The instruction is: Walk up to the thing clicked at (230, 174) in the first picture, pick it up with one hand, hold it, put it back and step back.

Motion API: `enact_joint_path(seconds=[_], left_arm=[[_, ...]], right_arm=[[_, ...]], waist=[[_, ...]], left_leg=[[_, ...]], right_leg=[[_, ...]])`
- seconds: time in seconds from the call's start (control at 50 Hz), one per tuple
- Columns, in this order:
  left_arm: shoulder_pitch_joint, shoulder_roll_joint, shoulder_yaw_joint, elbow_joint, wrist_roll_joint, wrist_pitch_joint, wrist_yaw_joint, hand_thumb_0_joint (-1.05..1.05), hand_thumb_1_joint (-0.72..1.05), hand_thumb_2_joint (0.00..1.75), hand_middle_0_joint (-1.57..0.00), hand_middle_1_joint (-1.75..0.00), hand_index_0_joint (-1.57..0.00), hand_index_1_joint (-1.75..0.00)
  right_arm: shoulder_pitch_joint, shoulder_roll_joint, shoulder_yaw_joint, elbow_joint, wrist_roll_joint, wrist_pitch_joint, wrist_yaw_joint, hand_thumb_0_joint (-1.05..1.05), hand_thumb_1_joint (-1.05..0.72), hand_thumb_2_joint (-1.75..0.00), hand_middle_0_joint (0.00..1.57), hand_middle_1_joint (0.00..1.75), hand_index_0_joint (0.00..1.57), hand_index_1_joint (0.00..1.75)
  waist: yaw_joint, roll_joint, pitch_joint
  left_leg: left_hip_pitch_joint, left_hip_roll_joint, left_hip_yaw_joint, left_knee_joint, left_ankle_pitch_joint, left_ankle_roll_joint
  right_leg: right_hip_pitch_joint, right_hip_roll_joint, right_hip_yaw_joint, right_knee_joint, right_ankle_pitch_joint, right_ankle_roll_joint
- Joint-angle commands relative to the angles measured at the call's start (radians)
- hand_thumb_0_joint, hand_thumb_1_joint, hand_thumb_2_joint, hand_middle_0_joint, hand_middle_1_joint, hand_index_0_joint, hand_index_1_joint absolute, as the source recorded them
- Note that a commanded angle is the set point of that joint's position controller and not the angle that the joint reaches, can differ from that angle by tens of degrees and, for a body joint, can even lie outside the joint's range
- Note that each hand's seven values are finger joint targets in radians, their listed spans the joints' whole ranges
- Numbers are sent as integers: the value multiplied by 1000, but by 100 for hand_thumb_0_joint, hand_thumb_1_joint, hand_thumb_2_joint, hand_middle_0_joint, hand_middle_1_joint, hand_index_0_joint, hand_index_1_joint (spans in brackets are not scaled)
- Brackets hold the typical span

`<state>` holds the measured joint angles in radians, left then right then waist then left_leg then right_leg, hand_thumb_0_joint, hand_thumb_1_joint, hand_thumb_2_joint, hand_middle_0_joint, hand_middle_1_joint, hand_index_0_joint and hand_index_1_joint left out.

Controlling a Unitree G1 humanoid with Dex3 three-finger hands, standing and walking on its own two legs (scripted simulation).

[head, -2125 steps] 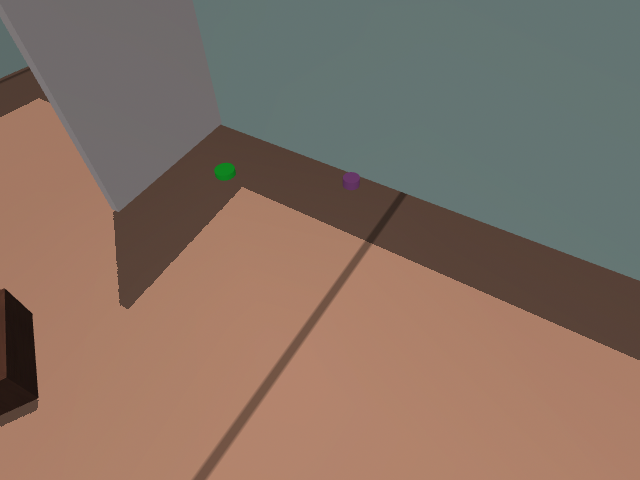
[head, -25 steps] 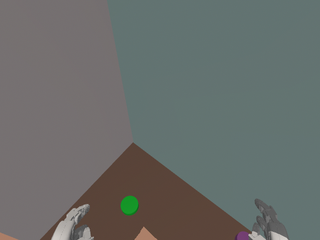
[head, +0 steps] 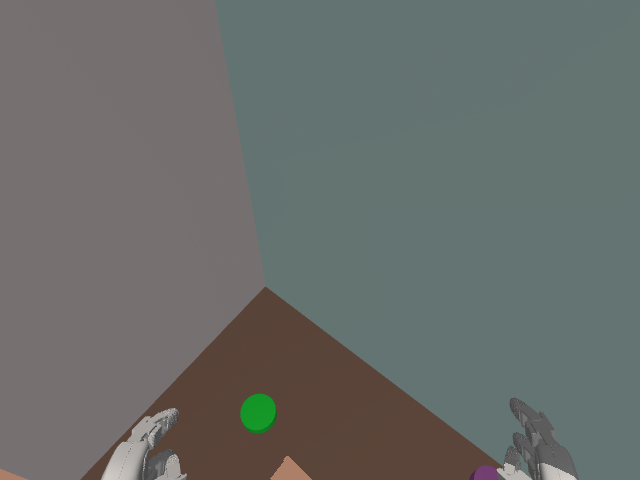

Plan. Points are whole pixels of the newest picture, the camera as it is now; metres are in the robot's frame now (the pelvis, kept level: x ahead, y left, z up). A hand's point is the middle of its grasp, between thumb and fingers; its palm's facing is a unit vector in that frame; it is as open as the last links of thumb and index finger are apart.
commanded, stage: home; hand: left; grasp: from above
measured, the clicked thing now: (258, 413) +0.45 +0.20 -0.70
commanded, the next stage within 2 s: stand in 0.02 s
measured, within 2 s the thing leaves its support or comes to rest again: neither
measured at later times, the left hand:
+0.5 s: hand out of the picture +0.08 +0.24 -0.10, palm faces +0.02 -0.94 -0.33, open 7.4 cm
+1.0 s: hand out of the picture +0.03 +0.24 -0.10, palm faces +0.01 -0.94 -0.33, open 7.4 cm
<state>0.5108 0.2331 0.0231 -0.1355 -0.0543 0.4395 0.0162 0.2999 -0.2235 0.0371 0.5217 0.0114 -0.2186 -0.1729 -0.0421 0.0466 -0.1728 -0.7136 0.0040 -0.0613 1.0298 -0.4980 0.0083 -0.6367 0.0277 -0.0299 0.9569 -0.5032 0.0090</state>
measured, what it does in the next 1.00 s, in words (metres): rises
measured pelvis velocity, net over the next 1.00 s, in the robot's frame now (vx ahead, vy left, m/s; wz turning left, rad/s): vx -0.02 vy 0.00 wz -0.01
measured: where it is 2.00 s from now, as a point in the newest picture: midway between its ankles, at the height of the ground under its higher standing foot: outside the picture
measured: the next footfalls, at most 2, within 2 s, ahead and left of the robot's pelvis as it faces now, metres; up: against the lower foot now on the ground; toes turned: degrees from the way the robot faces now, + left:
none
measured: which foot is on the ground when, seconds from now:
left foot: down 0.00-1.00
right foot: down 0.00-1.00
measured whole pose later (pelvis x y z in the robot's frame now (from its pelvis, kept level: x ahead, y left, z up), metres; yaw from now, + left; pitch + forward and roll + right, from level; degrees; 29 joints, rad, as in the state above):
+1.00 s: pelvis -0.02 +0.00 +0.07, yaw -1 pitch -5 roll +0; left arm 0.18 0.28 0.03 1.11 0.04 0.00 0.03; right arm 0.15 -0.29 -0.04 1.11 -0.03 -0.01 -0.02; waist 0.01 0.01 0.06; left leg -0.13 -0.03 -0.01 0.38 -0.17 0.02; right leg -0.10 -0.02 0.02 0.39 -0.21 0.02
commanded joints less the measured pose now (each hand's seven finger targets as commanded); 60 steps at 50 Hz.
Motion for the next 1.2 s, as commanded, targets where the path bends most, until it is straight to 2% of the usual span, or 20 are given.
enact_joint_path(seconds=[0.0,0.08,0.1,0.12,0.14,0.16,0.2,0.22,0.28,0.36,0.46,0.5,0.56,0.64,0.7,0.78,0.92,0.96,1.1,1.18], left_arm=[[1,102,69,-166,7,-42,12,0,90,90,-20,-30,-20,-30],[7,107,75,-168,9,-37,14,0,90,90,-20,-30,-20,-30],[-311,185,63,183,120,-245,49,0,90,90,-20,-30,-20,-30],[-233,194,83,331,120,-314,44,0,90,90,-20,-30,-20,-30],[-237,206,82,377,125,-350,38,0,90,90,-20,-30,-20,-30],[-255,193,71,401,122,-368,31,0,90,90,-20,-30,-20,-30],[-274,201,65,490,115,-394,25,0,90,90,-20,-30,-20,-30],[-270,193,68,531,107,-397,23,0,90,90,-20,-30,-20,-30],[-302,188,69,655,98,-412,26,0,90,90,-20,-30,-20,-30],[-342,198,70,776,102,-439,27,0,90,90,-20,-30,-20,-30],[-341,187,64,900,91,-447,26,0,90,90,-20,-30,-20,-30],[-328,187,62,951,90,-446,28,0,90,90,-20,-30,-20,-30],[-326,198,63,1009,85,-452,27,0,90,90,-20,-30,-20,-30],[-331,199,57,1075,82,-453,29,0,90,90,-20,-30,-20,-30],[-340,213,55,1109,84,-457,29,0,90,90,-20,-30,-20,-30],[-339,209,49,1151,86,-453,28,0,90,90,-20,-30,-20,-30],[-347,222,45,1193,85,-461,26,0,90,90,-20,-30,-20,-30],[-363,233,45,1195,86,-459,25,0,90,90,-20,-30,-20,-30],[-387,248,47,1206,80,-466,23,0,90,90,-20,-30,-20,-30],[-398,249,45,1217,78,-462,22,0,90,90,-20,-30,-20,-30]], right_arm=[[-65,-124,-59,-163,-2,-51,-12,0,-90,-90,20,30,20,30],[-68,-127,-60,-167,0,-50,-11,0,-90,-90,20,30,20,30],[-157,-213,-94,88,-130,49,48,0,-90,-90,20,30,20,30],[-159,-227,-114,89,-123,82,75,0,-90,-90,20,30,20,30],[-144,-230,-111,85,-127,97,90,0,-90,-90,20,30,20,30],[-117,-231,-109,88,-128,107,102,0,-90,-90,20,30,20,30],[-124,-210,-107,134,-82,112,134,0,-90,-90,20,30,20,30],[-152,-208,-113,150,-72,118,141,0,-90,-90,20,30,20,30],[-171,-202,-120,193,-61,134,150,0,-90,-90,20,30,20,30],[-170,-198,-121,257,-66,157,152,0,-90,-90,20,30,20,30],[-174,-218,-121,327,-64,168,147,0,-90,-90,20,30,20,30],[-184,-226,-121,352,-61,173,144,0,-90,-90,20,30,20,30],[-167,-231,-122,394,-53,176,139,0,-90,-90,20,30,20,30],[-169,-237,-123,440,-47,179,135,0,-90,-90,20,30,20,30],[-165,-231,-121,466,-42,182,135,0,-90,-90,20,30,20,30],[-181,-239,-121,491,-40,188,137,0,-90,-90,20,30,20,30],[-194,-236,-116,519,-38,194,145,0,-90,-90,20,30,20,30],[-186,-240,-114,527,-38,197,147,0,-90,-90,20,30,20,30],[-198,-250,-106,540,-34,191,147,0,-90,-90,20,30,20,30],[-197,-252,-100,550,-35,193,146,0,-90,-90,20,30,20,30]], waist=[[0,-4,-72],[3,1,-59],[80,-48,195],[71,-96,94],[55,-91,68],[38,-45,78],[64,9,34],[79,-34,44],[80,-60,37],[59,-80,90],[62,-10,158],[64,10,191],[59,-8,171],[61,-5,188],[55,-39,190],[56,-34,236],[55,-73,237],[48,-65,257],[45,-46,191],[45,-45,216]], left_leg=[[129,-5,3,-163,260,9],[123,-2,-1,-181,215,8],[126,39,-33,-279,347,51],[207,28,-20,-273,361,62],[258,33,-19,-276,403,64],[265,34,-46,-302,400,60],[338,40,-69,-359,406,69],[366,42,-56,-373,402,63],[374,40,-65,-396,345,59],[425,31,-53,-449,289,54],[455,69,-109,-581,287,52],[451,80,-131,-644,221,49],[517,84,-122,-669,314,42],[548,89,-114,-710,336,33],[574,76,-88,-715,375,23],[561,80,-95,-755,263,22],[589,75,-75,-740,309,20],[562,74,-79,-752,253,18],[621,87,-66,-741,371,21],[593,90,-65,-753,351,19]], right_leg=[[30,5,-22,-156,248,-13],[23,7,-24,-157,204,-15],[182,-77,94,-226,216,-59],[215,-87,140,-246,224,-90],[209,-91,149,-230,262,-95],[203,-71,132,-227,277,-87],[285,-86,116,-226,321,-59],[273,-85,120,-240,313,-57],[330,-99,121,-305,302,-51],[329,-116,145,-397,271,-48],[379,-96,114,-445,290,-37],[398,-92,108,-474,272,-33],[443,-103,108,-507,335,-29],[479,-109,109,-553,344,-22],[493,-119,118,-589,359,-23],[480,-114,113,-618,311,-20],[483,-131,133,-672,291,-21],[472,-123,133,-685,236,-19],[509,-140,142,-676,366,-26],[513,-136,138,-681,336,-26]])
